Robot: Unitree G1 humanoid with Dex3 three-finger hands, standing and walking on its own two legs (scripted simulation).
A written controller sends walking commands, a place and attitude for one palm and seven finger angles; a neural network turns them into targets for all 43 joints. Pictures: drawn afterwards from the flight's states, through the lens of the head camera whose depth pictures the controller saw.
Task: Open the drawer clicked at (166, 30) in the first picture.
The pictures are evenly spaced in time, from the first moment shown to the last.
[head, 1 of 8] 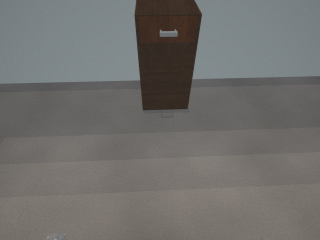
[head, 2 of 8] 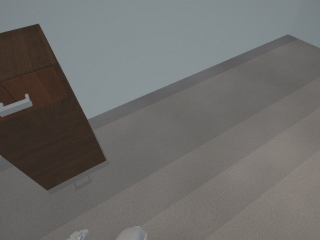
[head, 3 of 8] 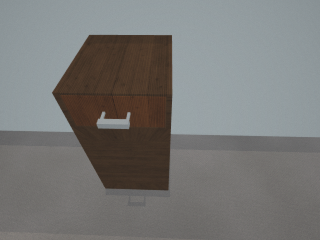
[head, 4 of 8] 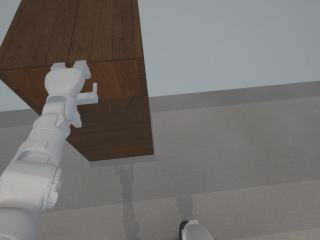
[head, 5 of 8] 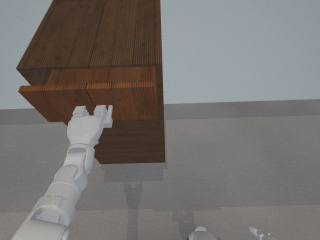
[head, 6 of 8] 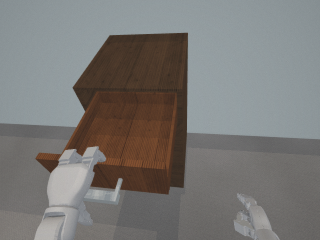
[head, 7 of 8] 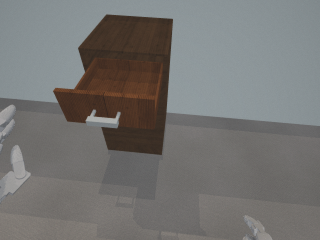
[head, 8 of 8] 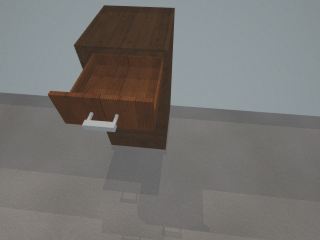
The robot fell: no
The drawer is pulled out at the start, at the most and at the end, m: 0.00 0.30 0.30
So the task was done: yes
